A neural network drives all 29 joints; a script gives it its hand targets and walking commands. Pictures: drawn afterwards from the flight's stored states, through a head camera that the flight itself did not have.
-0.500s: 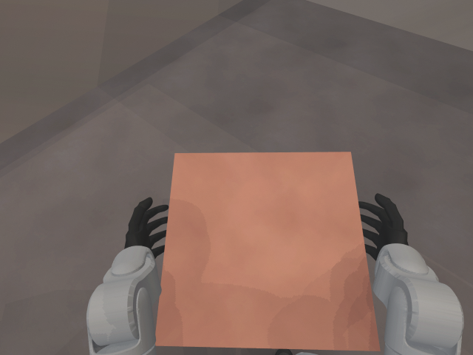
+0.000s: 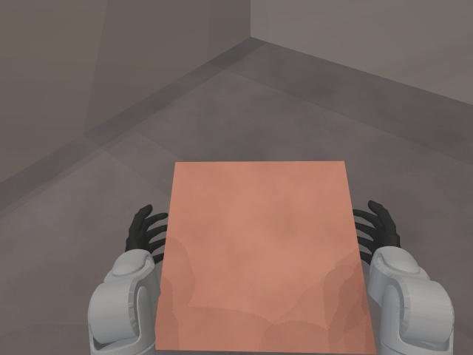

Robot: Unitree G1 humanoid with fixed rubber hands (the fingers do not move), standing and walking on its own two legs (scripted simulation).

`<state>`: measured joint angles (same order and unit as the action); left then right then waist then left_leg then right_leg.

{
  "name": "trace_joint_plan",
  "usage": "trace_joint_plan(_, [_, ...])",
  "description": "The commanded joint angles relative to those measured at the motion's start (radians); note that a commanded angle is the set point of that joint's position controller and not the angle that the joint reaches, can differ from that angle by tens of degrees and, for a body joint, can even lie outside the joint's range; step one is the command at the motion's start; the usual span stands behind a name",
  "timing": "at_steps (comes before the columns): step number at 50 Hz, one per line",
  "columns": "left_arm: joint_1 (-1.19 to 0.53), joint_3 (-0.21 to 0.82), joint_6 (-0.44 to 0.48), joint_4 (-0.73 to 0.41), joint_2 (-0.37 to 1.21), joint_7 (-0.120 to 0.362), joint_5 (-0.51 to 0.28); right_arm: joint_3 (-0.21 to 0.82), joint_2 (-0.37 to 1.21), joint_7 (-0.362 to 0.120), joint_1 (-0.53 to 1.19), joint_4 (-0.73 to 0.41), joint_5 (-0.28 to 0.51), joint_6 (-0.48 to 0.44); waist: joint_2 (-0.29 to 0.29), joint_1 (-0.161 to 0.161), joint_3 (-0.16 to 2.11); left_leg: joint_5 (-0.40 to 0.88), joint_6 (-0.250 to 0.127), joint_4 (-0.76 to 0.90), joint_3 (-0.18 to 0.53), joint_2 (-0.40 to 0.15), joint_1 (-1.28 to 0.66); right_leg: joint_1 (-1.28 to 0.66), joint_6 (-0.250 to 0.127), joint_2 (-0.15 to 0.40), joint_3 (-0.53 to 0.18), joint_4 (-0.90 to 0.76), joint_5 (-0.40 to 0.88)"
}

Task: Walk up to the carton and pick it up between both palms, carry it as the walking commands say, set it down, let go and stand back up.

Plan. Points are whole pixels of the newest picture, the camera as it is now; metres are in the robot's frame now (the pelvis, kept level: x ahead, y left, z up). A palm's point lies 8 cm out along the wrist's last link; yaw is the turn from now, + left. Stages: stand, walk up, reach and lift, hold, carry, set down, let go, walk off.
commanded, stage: carry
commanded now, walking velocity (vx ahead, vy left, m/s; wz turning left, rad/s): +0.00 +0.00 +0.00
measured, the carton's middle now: (258, 256) +0.28 +0.00 +0.00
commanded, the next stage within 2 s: none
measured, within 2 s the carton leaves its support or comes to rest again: neither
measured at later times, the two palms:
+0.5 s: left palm (161, 228) +0.32 +0.17 +0.05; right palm (362, 221) +0.33 -0.18 +0.05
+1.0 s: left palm (144, 246) +0.29 +0.20 +0.04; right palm (350, 237) +0.30 -0.15 +0.04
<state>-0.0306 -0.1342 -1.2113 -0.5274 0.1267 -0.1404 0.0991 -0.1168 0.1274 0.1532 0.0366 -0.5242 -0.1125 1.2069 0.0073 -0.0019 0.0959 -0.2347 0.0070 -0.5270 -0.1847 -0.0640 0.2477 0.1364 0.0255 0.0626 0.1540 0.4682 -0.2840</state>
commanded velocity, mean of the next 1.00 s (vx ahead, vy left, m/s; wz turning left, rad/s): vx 0.00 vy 0.00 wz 0.00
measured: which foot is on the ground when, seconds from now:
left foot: down 0.00-1.00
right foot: down 0.00-0.14, up 0.16-0.28, down 0.30-1.00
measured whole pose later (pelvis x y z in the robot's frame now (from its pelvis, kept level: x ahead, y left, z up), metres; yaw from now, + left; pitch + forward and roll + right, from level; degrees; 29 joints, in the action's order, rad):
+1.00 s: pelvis +0.04 +0.01 -0.02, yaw +3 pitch +3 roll -1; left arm -0.06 -0.15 -0.91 -0.18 0.13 -0.09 0.17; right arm -0.17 0.13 0.09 0.05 -0.18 -0.16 0.90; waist 0.00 -0.01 0.09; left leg -0.43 0.01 -0.51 -0.14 -0.06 0.13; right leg 0.36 -0.01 0.07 0.19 0.54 -0.23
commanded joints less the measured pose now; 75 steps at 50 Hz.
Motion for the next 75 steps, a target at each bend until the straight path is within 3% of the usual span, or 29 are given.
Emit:
trace_joint_plan(1, [-0.432, 0.753, 0.020, -0.120, 0.832, 0.233, -0.391, 0.736, 0.867, -0.240, 0.374, -0.120, 0.400, -0.010, -0.056, -0.005, 0.241, 0.930, -0.008, -0.077, 0.012, -0.076, -0.240, -0.036, 0.005, 0.001, 0.044, -0.087, 0.508])
trace_joint_plan(4, [-0.386, 0.741, 0.026, -0.105, 0.811, 0.230, -0.380, 0.737, 0.848, -0.238, 0.351, -0.124, 0.396, -0.015, 0.114, 0.002, 0.238, 0.379, 0.026, 0.032, -0.082, 0.024, 0.047, -0.333, -0.048, 0.071, -0.002, 0.070, 1.124])
trace_joint_plan(5, [-0.375, 0.727, 0.033, -0.084, 0.795, 0.230, -0.368, 0.727, 0.837, -0.240, 0.346, -0.105, 0.387, -0.020, 0.134, -0.005, 0.246, 0.322, 0.027, 0.136, -0.106, 0.051, 0.022, -0.333, -0.054, 0.072, 0.012, 0.177, 1.254])
trace_joint_plan(6, [-0.361, 0.712, 0.045, -0.064, 0.770, 0.229, -0.354, 0.714, 0.824, -0.244, 0.350, -0.083, 0.377, -0.030, 0.070, -0.018, 0.266, 0.512, 0.012, 0.233, -0.074, 0.038, -0.159, -0.177, -0.040, 0.046, 0.038, 0.319, 1.168])
trace_joint_plan(7, [-0.379, 0.732, 0.053, -0.097, 0.774, 0.228, -0.361, 0.724, 0.835, -0.246, 0.349, -0.085, 0.377, -0.038, -0.063, -0.026, 0.257, 0.881, -0.017, 0.191, 0.000, -0.031, -0.409, 0.121, -0.019, -0.008, 0.048, 0.388, 0.621])
trace_joint_plan(8, [-0.373, 0.686, 0.066, -0.011, 0.726, 0.230, -0.318, 0.678, 0.794, -0.251, 0.336, 0.027, 0.339, -0.056, -0.214, -0.028, 0.207, 1.260, -0.093, 0.095, 0.133, -0.157, -0.665, 0.494, -0.009, -0.077, 0.043, 0.333, -0.206])
trace_joint_plan(9, [-0.384, 0.732, 0.076, -0.089, 0.761, 0.228, -0.336, 0.722, 0.837, -0.255, 0.338, -0.046, 0.374, -0.070, -0.215, -0.030, 0.199, 1.425, -0.139, 0.055, 0.181, -0.235, -0.687, 0.544, -0.007, -0.061, -0.011, 0.260, -0.336])
trace_joint_plan(10, [-0.377, 0.741, 0.081, -0.108, 0.790, 0.228, -0.342, 0.742, 0.852, -0.258, 0.362, -0.103, 0.392, -0.077, -0.167, -0.026, 0.197, 1.327, -0.150, 0.059, 0.162, -0.249, -0.630, 0.498, -0.012, -0.046, -0.033, 0.146, -0.299])
trace_joint_plan(11, [-0.352, 0.714, 0.087, -0.066, 0.781, 0.230, -0.329, 0.732, 0.835, -0.258, 0.376, -0.083, 0.380, -0.082, -0.144, -0.015, 0.196, 1.146, -0.128, 0.056, 0.089, -0.215, -0.510, 0.369, -0.018, -0.051, -0.006, 0.012, -0.173])
trace_joint_plan(12, [-0.349, 0.677, 0.099, 0.000, 0.744, 0.230, -0.307, 0.686, 0.791, -0.259, 0.380, -0.009, 0.350, -0.094, -0.142, -0.005, 0.212, 0.947, -0.093, 0.045, 0.019, -0.166, -0.367, 0.195, -0.018, -0.069, 0.036, -0.088, 0.016])
trace_joint_plan(13, [-0.371, 0.623, 0.124, 0.102, 0.691, 0.235, -0.264, 0.616, 0.733, -0.266, 0.364, 0.123, 0.299, -0.117, -0.141, 0.000, 0.239, 0.671, -0.058, 0.032, -0.003, -0.138, -0.219, 0.022, -0.020, -0.039, 0.031, -0.132, 0.199])
trace_joint_plan(14, [-0.413, 0.706, 0.131, -0.043, 0.775, 0.237, -0.316, 0.695, 0.802, -0.270, 0.387, -0.014, 0.353, -0.124, -0.094, -0.007, 0.263, 0.363, -0.035, 0.024, 0.025, -0.112, -0.127, -0.071, -0.040, 0.031, -0.038, -0.091, 0.374])
trace_joint_plan(15, [-0.392, 0.701, 0.125, -0.021, 0.772, 0.237, -0.311, 0.706, 0.797, -0.270, 0.381, -0.011, 0.353, -0.118, -0.005, -0.010, 0.271, 0.094, -0.011, -0.033, 0.035, -0.068, -0.038, -0.122, -0.083, 0.153, -0.170, -0.050, 0.763])
trace_joint_plan(16, [-0.393, 0.717, 0.123, -0.029, 0.786, 0.229, -0.310, 0.735, 0.798, -0.271, 0.382, -0.049, 0.373, -0.104, 0.092, -0.011, 0.278, -0.074, 0.025, -0.001, 0.072, -0.047, 0.016, -0.135, -0.162, 0.222, -0.258, 0.012, 0.919])
trace_joint_plan(17, [-0.362, 0.635, 0.132, 0.107, 0.721, 0.230, -0.256, 0.669, 0.733, -0.273, 0.377, 0.080, 0.326, -0.111, 0.123, -0.013, 0.266, -0.139, 0.038, -0.007, 0.077, -0.052, 0.049, -0.150, -0.179, 0.238, -0.275, 0.024, 0.954])
trace_joint_plan(18, [-0.395, 0.679, 0.142, -0.007, 0.776, 0.232, -0.308, 0.721, 0.785, -0.270, 0.418, -0.052, 0.371, -0.120, 0.151, -0.013, 0.267, -0.100, 0.042, 0.038, 0.080, -0.052, 0.079, -0.183, -0.173, 0.234, -0.252, 0.056, 0.978])
trace_joint_plan(19, [-0.379, 0.653, 0.151, 0.045, 0.759, 0.232, -0.292, 0.692, 0.770, -0.270, 0.415, 0.002, 0.357, -0.129, 0.117, -0.012, 0.273, -0.034, 0.043, 0.050, 0.072, -0.050, 0.046, -0.160, -0.159, 0.208, -0.224, 0.067, 0.965])
trace_joint_plan(20, [-0.357, 0.595, 0.174, 0.170, 0.709, 0.239, -0.243, 0.625, 0.726, -0.275, 0.386, 0.140, 0.306, -0.151, 0.080, -0.011, 0.286, 0.073, 0.045, 0.052, 0.065, -0.055, 0.000, -0.137, -0.134, 0.178, -0.185, 0.083, 0.928])
trace_joint_plan(21, [-0.384, 0.614, 0.199, 0.146, 0.729, 0.246, -0.255, 0.630, 0.748, -0.279, 0.394, 0.130, 0.309, -0.177, 0.054, -0.011, 0.294, 0.181, 0.050, 0.055, 0.066, -0.065, -0.046, -0.102, -0.107, 0.151, -0.146, 0.092, 0.880])
trace_joint_plan(22, [-0.427, 0.679, 0.211, 0.023, 0.794, 0.245, -0.309, 0.682, 0.809, -0.277, 0.428, 0.013, 0.356, -0.190, 0.022, -0.010, 0.299, 0.282, 0.048, 0.042, 0.067, -0.077, -0.089, -0.069, -0.087, 0.133, -0.119, 0.093, 0.823])
trace_joint_plan(24, [-0.422, 0.684, 0.217, 0.029, 0.793, 0.244, -0.315, 0.671, 0.803, -0.271, 0.402, 0.030, 0.345, -0.198, -0.006, -0.011, 0.321, 0.409, 0.035, 0.013, 0.070, -0.091, -0.119, -0.061, -0.082, 0.111, -0.101, 0.100, 0.785])
trace_joint_plan(30, [-0.408, 0.674, 0.243, 0.082, 0.756, 0.253, -0.293, 0.637, 0.759, -0.275, 0.360, 0.097, 0.304, -0.229, 0.002, -0.015, 0.315, 0.368, 0.033, 0.026, 0.076, -0.083, -0.077, -0.093, -0.084, 0.112, -0.098, 0.101, 0.770])
trace_joint_plan(36, [-0.399, 0.635, 0.271, 0.169, 0.725, 0.256, -0.256, 0.604, 0.726, -0.288, 0.379, 0.172, 0.283, -0.259, -0.044, -0.010, 0.268, 0.538, 0.035, 0.035, 0.085, -0.113, -0.122, -0.009, -0.056, 0.083, -0.056, 0.103, 0.566])
trace_joint_plan(45, [-0.449, 0.618, 0.318, 0.224, 0.728, 0.267, -0.236, 0.586, 0.724, -0.302, 0.425, 0.224, 0.269, -0.308, -0.041, -0.008, 0.228, 0.412, 0.032, 0.062, 0.104, -0.110, -0.085, 0.005, -0.049, 0.095, -0.068, 0.070, 0.443])
trace_joint_plan(55, [-0.486, 0.579, 0.377, 0.360, 0.722, 0.301, -0.193, 0.548, 0.718, -0.326, 0.461, 0.354, 0.222, -0.371, -0.026, -0.005, 0.199, 0.274, 0.019, 0.097, 0.122, -0.098, -0.060, 0.022, -0.040, 0.103, -0.081, 0.028, 0.337])
trace_joint_plan(75, [-0.535, 0.534, 0.532, 0.551, 0.718, 0.369, -0.146, 0.531, 0.722, -0.384, 0.529, 0.530, 0.180, -0.534, -0.003, -0.002, 0.214, 0.159, -0.003, 0.099, 0.127, -0.078, -0.043, 0.020, -0.041, 0.115, -0.099, 0.000, 0.334])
